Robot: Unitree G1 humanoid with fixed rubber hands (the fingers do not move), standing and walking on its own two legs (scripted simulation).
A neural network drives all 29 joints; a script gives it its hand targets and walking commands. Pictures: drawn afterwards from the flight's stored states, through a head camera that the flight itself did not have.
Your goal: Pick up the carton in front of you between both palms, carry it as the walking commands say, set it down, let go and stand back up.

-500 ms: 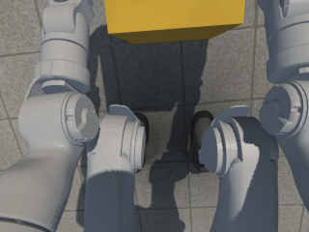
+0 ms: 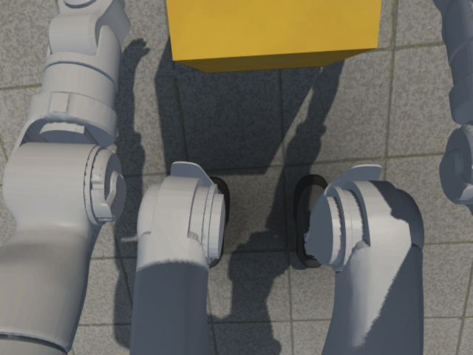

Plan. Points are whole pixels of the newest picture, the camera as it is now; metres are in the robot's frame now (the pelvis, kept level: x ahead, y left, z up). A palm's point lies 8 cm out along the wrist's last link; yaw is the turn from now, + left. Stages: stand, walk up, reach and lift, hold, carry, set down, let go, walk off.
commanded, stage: set down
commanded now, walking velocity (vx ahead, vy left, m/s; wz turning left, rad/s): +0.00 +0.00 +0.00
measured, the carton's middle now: out of the picture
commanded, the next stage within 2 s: let go in 0.96 s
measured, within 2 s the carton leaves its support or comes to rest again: neither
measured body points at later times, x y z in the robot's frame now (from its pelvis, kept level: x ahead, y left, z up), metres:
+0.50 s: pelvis +0.00 +0.00 +0.12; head +0.35 -0.02 +0.41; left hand +0.57 +0.19 +0.01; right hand +0.59 -0.21 +0.01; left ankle +0.10 +0.11 -0.32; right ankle +0.10 -0.11 -0.32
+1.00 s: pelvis +0.03 -0.01 +0.26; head +0.35 -0.02 +0.58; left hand +0.56 +0.19 +0.16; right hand +0.59 -0.21 +0.16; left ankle +0.10 +0.11 -0.32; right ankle +0.10 -0.11 -0.32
